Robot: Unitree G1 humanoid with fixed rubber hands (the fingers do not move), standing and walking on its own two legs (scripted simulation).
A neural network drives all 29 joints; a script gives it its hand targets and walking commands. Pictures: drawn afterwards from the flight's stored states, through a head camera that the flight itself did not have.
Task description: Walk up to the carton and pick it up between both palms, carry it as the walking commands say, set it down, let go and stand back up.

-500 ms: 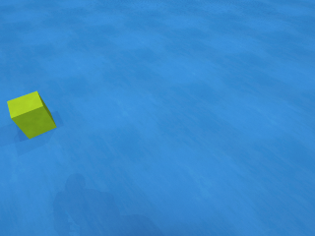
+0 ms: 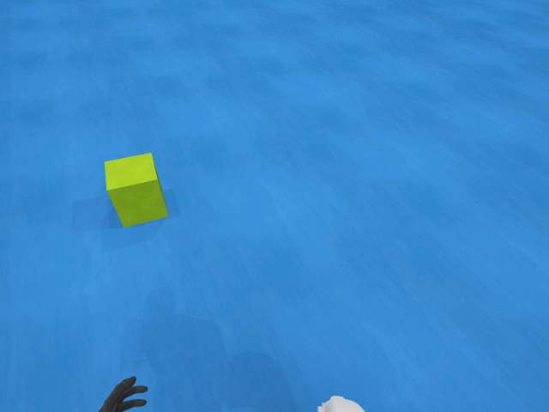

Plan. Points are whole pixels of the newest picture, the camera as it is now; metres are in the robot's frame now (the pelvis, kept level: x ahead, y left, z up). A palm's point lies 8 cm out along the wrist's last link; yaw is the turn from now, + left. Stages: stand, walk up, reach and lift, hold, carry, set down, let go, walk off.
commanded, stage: walk up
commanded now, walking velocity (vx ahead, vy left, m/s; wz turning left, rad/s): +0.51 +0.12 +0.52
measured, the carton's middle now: (137, 190) +1.22 +0.57 -0.66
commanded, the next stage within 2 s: none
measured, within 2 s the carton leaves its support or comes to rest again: neither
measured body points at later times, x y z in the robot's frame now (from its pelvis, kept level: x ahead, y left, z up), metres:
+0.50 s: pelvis +0.24 +0.01 -0.01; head +0.27 -0.01 +0.44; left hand +0.15 +0.30 -0.12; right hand +0.41 -0.22 -0.15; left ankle +0.23 +0.18 -0.64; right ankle +0.27 -0.11 -0.75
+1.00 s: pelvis +0.43 +0.20 +0.00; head +0.45 +0.23 +0.45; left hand +0.47 +0.48 -0.13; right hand +0.49 -0.06 -0.13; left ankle +0.39 +0.28 -0.75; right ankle +0.52 +0.07 -0.66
